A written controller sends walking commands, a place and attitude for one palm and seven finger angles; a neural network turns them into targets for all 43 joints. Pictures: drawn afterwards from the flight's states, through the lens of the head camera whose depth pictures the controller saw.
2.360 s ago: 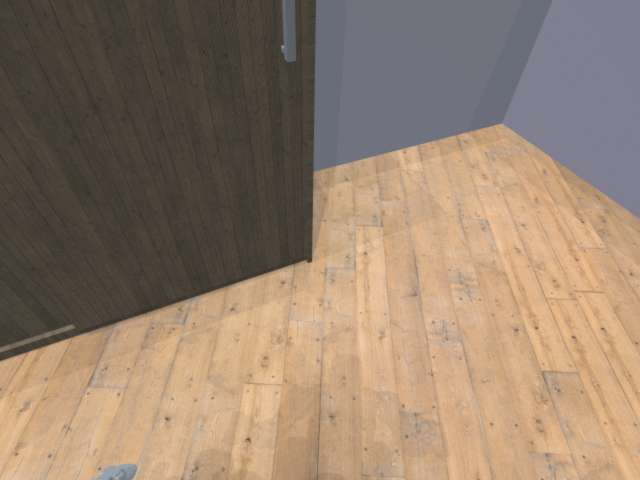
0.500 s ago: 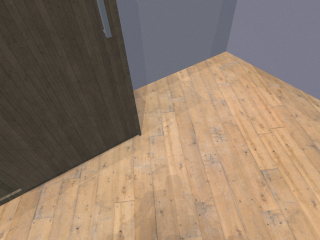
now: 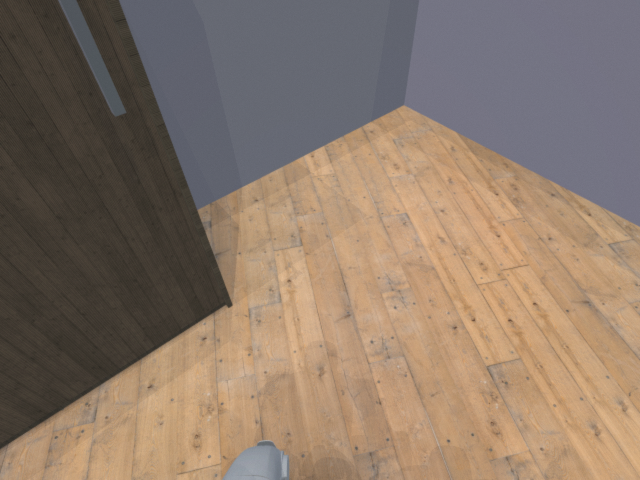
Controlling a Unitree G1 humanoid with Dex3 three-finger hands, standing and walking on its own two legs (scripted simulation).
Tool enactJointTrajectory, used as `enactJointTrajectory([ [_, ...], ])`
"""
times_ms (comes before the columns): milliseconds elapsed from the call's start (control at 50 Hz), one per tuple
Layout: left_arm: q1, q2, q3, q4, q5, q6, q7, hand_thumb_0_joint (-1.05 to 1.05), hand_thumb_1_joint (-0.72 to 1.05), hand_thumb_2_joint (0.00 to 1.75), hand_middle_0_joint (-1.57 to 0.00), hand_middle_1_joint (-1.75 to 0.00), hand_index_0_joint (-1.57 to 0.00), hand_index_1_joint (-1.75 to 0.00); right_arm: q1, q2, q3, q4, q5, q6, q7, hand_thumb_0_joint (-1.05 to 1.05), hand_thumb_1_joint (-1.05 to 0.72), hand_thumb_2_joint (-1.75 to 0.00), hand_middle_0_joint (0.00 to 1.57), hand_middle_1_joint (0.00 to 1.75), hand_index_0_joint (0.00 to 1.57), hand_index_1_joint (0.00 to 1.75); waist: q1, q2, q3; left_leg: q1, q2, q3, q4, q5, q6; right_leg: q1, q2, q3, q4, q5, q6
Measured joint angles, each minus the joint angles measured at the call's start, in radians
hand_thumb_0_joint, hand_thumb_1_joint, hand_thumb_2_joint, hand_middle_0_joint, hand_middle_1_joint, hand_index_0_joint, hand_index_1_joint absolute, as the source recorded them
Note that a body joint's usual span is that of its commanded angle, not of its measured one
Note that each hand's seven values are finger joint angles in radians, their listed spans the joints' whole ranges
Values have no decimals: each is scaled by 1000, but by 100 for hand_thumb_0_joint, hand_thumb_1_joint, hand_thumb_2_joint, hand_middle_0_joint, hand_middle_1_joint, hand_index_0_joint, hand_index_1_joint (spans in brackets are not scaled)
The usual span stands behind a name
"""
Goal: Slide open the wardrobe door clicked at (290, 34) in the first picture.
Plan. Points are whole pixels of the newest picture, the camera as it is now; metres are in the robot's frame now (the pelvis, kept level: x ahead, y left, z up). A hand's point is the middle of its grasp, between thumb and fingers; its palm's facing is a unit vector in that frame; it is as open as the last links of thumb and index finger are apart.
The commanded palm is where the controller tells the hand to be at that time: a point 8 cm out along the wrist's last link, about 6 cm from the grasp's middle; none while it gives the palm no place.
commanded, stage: turn to face it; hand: right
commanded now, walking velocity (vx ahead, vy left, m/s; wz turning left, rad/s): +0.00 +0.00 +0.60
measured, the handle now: (82, 38) +0.73 +0.47 +0.22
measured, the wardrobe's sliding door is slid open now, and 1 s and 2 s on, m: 0.00 0.00 0.00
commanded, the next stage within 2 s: take the last steps up to it in 1.22 s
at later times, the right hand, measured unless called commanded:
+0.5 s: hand (446, 464) +0.20 -0.16 -0.17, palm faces -0.13 +0.96 -0.24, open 7.4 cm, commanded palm none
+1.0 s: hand (439, 387) +0.31 -0.16 -0.17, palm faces -0.48 +0.84 -0.24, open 7.4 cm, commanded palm none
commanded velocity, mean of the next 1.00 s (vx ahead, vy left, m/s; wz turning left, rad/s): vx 0.00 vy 0.00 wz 0.56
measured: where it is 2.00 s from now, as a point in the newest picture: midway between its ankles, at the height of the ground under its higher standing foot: outside the picture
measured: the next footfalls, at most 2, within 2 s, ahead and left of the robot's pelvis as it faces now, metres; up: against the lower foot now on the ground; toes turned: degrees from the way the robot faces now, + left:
left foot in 0.14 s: +0.21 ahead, +0.10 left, +0.00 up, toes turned +9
right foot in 0.68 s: +0.20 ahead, -0.11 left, +0.00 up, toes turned +20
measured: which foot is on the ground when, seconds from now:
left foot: up 0.00-0.12, down 0.14-0.68, up 0.70-1.00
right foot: down 0.00-0.14, up 0.16-0.66, down 0.68-1.00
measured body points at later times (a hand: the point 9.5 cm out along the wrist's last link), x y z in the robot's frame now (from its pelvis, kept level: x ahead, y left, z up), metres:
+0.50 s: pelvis +0.12 +0.03 -0.01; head +0.15 +0.05 +0.44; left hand +0.18 +0.29 -0.15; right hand +0.20 -0.21 -0.15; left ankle +0.17 +0.09 -0.74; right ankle +0.17 -0.15 -0.69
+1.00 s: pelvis +0.14 +0.00 +0.00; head +0.17 +0.00 +0.45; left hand +0.05 +0.23 -0.14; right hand +0.33 -0.21 -0.15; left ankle +0.06 +0.11 -0.69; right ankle +0.16 -0.13 -0.74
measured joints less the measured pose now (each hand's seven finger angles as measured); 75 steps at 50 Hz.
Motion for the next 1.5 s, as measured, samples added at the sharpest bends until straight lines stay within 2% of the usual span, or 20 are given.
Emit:
enactJointTrajectory([
  [120,6,23,9,19,2,18,12,1,91,90,-20,-30,-20,-30,-11,36,10,-12,-1,-19,-2,1,-91,-90,20,30,20,30,-5,-38,41,135,-91,57,-254,33,71,50,-28,-43,153,-154,31],
  [140,10,27,12,22,-2,24,12,1,91,90,-20,-30,-20,-30,-2,36,11,-17,-4,-30,0,0,-91,-89,20,30,20,30,-10,-37,43,178,-99,59,-295,60,102,19,-32,-55,263,-184,41],
  [180,-19,44,20,22,-14,41,10,1,91,90,-20,-30,-20,-30,5,39,2,-26,0,-52,-9,0,-91,-89,20,30,20,30,-29,-53,56,184,-125,57,-262,-24,159,-137,-53,-39,636,-197,66],
  [220,-73,60,28,3,-15,57,12,1,91,90,-20,-30,-20,-30,11,31,-3,-33,10,-49,-17,0,-92,-89,20,30,20,30,-34,-62,81,208,-147,50,-268,-45,169,-281,-64,0,899,-200,84],
  [260,-131,73,32,-31,-7,71,8,1,91,90,-20,-30,-20,-30,23,17,-8,-32,13,-33,-25,0,-92,-89,20,30,20,30,-34,-54,86,233,-162,31,-315,-22,161,-400,-93,12,991,-157,100],
  [340,-231,96,36,-109,6,90,-1,1,91,90,-20,-30,-20,-29,41,0,-11,-22,7,-5,-27,0,-92,-89,20,30,20,30,-28,-44,69,251,-177,-13,-397,17,166,-544,-152,35,891,-94,127],
  [440,-306,120,37,-162,12,100,-9,1,91,90,-20,-30,-20,-29,54,-5,-15,-36,4,7,-9,0,-91,-89,20,30,20,30,-50,-47,40,246,-191,-77,-432,35,154,-574,-173,64,748,-38,147],
  [620,-333,130,31,-193,-6,103,-5,1,91,90,-20,-30,-20,-29,61,-29,-28,-85,-3,20,-3,0,-90,-89,20,30,20,30,-95,-27,6,233,-215,-188,-435,40,117,-404,-100,57,443,-111,148],
  [680,-319,121,27,-204,-11,86,0,1,91,90,-20,-30,-20,-29,58,-54,-36,-92,3,32,-7,0,-90,-89,20,30,20,30,-88,-5,0,213,-225,-223,-399,30,94,-309,-78,37,251,-3,123],
  [700,-312,114,24,-206,-8,83,1,1,91,90,-20,-30,-20,-30,53,-66,-41,-90,7,39,-6,0,-90,-89,20,30,20,30,-84,12,6,196,-223,-233,-342,-46,77,-296,-71,21,239,24,105],
  [740,-290,108,16,-213,-1,88,-1,1,91,90,-20,-30,-20,-30,48,-83,-49,-88,3,50,-2,1,-91,-89,20,30,20,30,-76,21,9,136,-214,-188,-138,-192,36,-271,-80,-5,227,27,85],
  [820,-252,104,9,-208,7,94,3,1,91,90,-20,-30,-20,-30,49,-109,-62,-95,-4,61,13,1,-91,-89,20,30,20,30,-69,19,11,52,-158,-128,202,-211,-10,-227,-111,-57,189,26,81],
  [920,-216,105,12,-197,10,85,2,1,91,90,-20,-30,-20,-30,43,-113,-60,-93,0,77,18,1,-91,-90,20,30,20,30,-56,4,23,85,-78,-103,211,-216,-34,-205,-147,-122,192,9,86],
  [1040,-173,120,26,-174,15,85,-11,1,91,90,-20,-30,-20,-30,-4,-83,-37,-90,2,77,21,1,-91,-90,20,30,20,30,-15,-34,51,214,-45,-35,-80,-262,-13,-209,-203,-186,251,-35,118],
  [1100,-139,140,36,-158,10,91,-16,1,91,90,-20,-30,-20,-30,-29,-65,-23,-103,2,52,23,1,-91,-90,20,30,20,30,2,-54,51,307,-58,-2,-284,-151,19,-236,-231,-206,331,-79,146],
  [1120,-133,152,41,-149,6,97,-18,1,91,90,-20,-30,-20,-30,-41,-54,-19,-104,0,35,19,1,-91,-90,20,30,20,30,5,-75,56,310,-72,5,-295,-146,48,-269,-250,-190,404,-98,148],
  [1160,-135,172,45,-131,1,122,-9,1,91,90,-20,-30,-20,-30,-60,-31,-5,-108,6,13,7,1,-91,-89,20,30,20,30,15,-102,67,306,-86,8,-272,-170,80,-356,-235,-101,600,-199,152],
  [1240,-150,180,46,-107,3,143,-3,1,91,90,-20,-30,-20,-29,-57,-1,4,-115,10,6,-11,0,-91,-89,20,30,20,30,9,-100,60,339,-94,-15,-332,-146,91,-482,-195,-23,828,-173,160],
  [1380,-186,154,45,-118,9,131,-13,1,91,90,-20,-30,-20,-29,-18,19,10,-84,7,11,-12,0,-90,-89,21,30,20,30,7,-83,25,382,-123,-50,-429,-89,102,-532,-182,8,778,-50,174],
  [1500,-185,123,36,-112,15,113,-29,1,91,90,-20,-30,-20,-29,41,11,0,-54,-1,-3,-7,0,-91,-89,21,30,21,30,-22,-61,-14,414,-150,-59,-463,-84,100,-451,-166,-20,591,-85,158],
])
